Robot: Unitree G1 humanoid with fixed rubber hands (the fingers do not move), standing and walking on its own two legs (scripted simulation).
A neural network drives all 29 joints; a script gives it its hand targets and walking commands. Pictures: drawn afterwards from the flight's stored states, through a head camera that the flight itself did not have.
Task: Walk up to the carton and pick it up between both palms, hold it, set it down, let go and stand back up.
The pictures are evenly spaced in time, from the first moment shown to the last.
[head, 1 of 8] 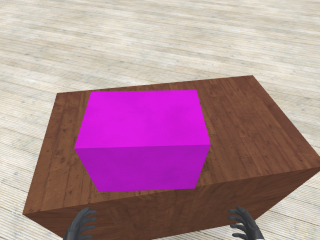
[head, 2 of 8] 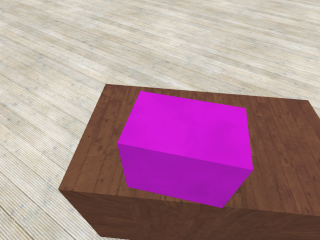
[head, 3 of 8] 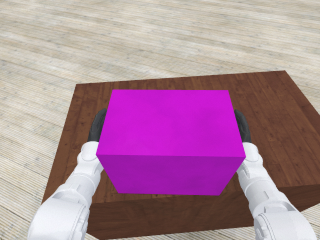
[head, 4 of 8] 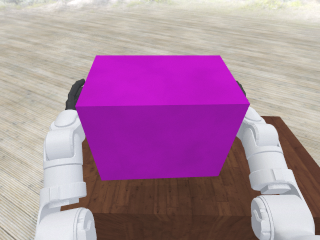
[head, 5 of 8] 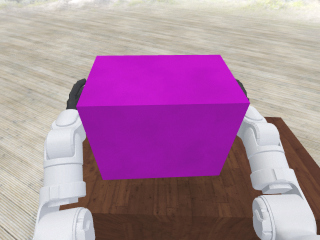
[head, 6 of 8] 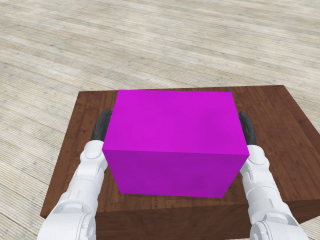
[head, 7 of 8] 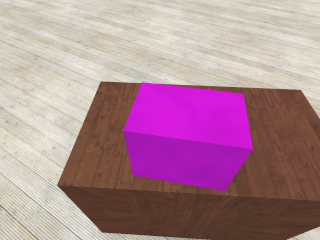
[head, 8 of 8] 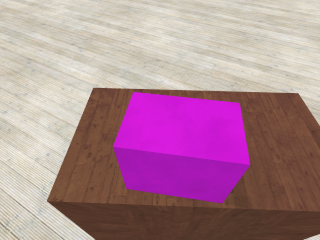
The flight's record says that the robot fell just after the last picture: no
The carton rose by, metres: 0.20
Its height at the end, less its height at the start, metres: +0.00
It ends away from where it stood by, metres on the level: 0.03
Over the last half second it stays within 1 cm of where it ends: yes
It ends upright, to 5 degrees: yes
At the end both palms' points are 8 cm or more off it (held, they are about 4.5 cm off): yes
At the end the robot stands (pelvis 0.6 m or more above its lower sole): yes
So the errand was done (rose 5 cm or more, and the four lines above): yes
